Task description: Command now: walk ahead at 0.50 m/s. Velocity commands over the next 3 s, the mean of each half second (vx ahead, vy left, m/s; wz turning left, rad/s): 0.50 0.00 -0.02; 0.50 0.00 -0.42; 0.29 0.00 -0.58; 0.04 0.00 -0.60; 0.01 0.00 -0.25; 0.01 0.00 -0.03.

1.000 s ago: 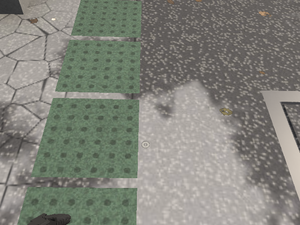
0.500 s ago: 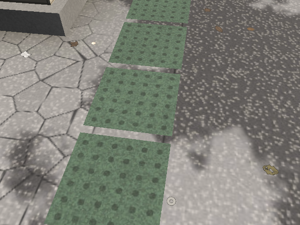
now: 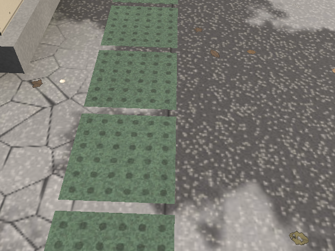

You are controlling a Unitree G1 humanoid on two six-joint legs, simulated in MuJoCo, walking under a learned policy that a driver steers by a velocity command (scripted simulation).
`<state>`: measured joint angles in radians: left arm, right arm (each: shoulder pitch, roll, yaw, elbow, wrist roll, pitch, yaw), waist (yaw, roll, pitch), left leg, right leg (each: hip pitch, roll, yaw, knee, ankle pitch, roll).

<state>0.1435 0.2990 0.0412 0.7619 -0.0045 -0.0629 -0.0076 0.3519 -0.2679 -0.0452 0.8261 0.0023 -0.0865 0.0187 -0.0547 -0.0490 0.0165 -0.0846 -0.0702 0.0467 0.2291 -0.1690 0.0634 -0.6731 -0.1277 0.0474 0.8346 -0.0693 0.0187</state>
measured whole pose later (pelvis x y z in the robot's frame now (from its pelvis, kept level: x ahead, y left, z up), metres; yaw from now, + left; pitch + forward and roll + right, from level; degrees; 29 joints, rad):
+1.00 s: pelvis +0.54 -0.03 +0.00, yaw -16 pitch +1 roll +2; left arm 0.23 0.32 0.08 0.77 -0.03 -0.02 0.01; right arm 0.26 -0.26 -0.07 0.86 -0.01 -0.10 0.01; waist -0.03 -0.05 0.03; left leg -0.13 -0.02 0.14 0.30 -0.18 0.02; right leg -0.63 -0.11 0.06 1.05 -0.24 0.00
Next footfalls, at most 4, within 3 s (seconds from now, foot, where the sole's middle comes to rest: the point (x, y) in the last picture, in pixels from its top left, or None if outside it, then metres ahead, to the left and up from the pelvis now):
0.22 right None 0.30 -0.15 -0.78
0.74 left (146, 225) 0.60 0.07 -0.78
1.26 right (219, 185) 0.77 -0.26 -0.79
1.78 left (182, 159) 0.92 -0.11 -0.79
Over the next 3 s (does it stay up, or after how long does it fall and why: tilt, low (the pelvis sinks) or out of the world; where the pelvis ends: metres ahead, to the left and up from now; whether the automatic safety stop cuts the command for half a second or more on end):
stays up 0.76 -0.18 -0.01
